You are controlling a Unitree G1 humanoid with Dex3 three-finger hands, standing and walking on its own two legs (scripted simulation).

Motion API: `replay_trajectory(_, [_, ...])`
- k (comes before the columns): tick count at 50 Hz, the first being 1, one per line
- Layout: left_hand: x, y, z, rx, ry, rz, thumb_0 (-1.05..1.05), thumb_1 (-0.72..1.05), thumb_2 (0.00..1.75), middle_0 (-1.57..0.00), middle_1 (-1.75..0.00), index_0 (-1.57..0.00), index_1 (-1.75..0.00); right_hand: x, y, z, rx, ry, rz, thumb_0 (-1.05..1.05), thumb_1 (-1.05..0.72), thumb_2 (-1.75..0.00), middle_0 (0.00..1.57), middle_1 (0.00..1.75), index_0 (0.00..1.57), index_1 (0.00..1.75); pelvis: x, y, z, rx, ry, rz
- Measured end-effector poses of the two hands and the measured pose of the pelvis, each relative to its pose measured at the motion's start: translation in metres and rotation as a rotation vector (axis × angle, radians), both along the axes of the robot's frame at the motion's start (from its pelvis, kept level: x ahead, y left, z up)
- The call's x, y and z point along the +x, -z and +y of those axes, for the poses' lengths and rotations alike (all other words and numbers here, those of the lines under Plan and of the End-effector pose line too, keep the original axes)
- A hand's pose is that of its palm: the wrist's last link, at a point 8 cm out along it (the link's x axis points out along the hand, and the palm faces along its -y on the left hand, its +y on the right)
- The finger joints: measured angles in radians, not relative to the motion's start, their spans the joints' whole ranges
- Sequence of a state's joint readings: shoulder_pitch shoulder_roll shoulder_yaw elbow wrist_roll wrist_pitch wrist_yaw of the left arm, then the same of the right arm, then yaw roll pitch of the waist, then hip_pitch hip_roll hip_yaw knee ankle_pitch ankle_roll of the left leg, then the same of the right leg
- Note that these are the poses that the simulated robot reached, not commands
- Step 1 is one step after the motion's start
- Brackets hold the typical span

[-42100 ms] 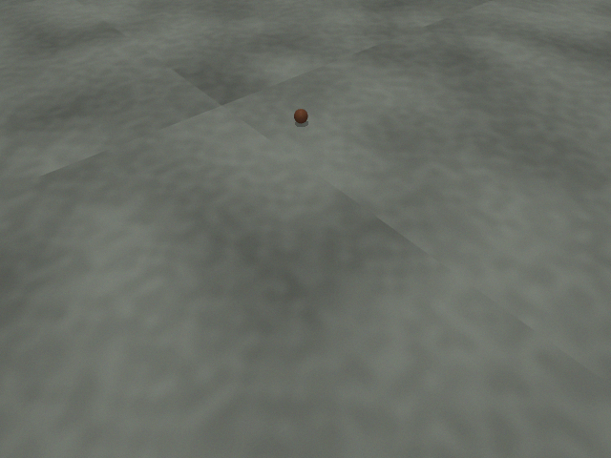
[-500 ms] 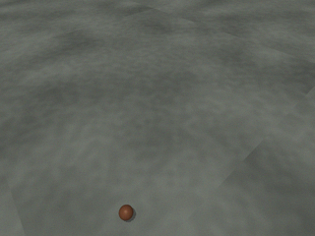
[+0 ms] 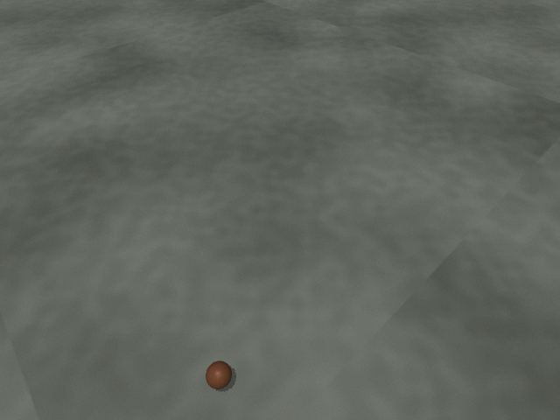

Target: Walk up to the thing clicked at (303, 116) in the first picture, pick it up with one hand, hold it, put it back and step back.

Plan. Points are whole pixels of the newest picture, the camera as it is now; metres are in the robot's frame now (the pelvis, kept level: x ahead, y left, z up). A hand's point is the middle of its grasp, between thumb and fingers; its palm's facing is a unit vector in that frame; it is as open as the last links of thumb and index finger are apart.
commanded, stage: stand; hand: left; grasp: from above
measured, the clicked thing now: (218, 374) +0.43 +0.24 -0.74
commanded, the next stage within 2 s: step back in 1.16 s
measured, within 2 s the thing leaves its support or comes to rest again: neither
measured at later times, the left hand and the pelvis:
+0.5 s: hand out of the picture +0.09 +0.24 -0.16, palm faces +0.00 -0.94 -0.34, open 7.3 cm; pelvis +0.01 +0.00 +0.00, yaw +0 degrees
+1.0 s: hand out of the picture +0.08 +0.24 -0.16, palm faces -0.01 -0.94 -0.34, open 7.3 cm; pelvis +0.01 -0.01 +0.00, yaw -1 degrees
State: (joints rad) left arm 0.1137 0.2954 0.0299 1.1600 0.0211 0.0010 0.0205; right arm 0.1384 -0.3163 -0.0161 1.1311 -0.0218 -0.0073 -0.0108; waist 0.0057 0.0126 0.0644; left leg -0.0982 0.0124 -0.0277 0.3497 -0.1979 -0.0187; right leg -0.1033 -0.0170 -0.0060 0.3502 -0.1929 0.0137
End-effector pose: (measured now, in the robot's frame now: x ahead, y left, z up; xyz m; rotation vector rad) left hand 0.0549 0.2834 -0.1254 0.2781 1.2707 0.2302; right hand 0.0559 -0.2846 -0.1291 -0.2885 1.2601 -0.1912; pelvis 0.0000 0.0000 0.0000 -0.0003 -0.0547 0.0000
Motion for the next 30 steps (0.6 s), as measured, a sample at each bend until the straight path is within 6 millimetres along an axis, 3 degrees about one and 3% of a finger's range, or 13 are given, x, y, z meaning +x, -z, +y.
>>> replay_trajectory(14, [0.022,-0.005,0.001,0.007,0.017,-0.033,0.00,0.91,0.90,-0.20,-0.30,-0.21,-0.30,0.017,-0.002,-0.003,-0.003,-0.008,-0.028,0.00,-0.91,-0.90,0.21,0.30,0.20,0.30,0.006,-0.001,-0.001,0.002,0.004,0.009])
replay_trajectory(30, [0.023,-0.006,0.001,0.009,0.028,-0.026,0.01,0.91,0.90,-0.20,-0.30,-0.21,-0.30,0.016,-0.004,-0.008,-0.003,0.000,-0.023,0.00,-0.91,-0.90,0.21,0.30,0.20,0.30,0.008,-0.001,-0.003,0.002,0.010,0.013])
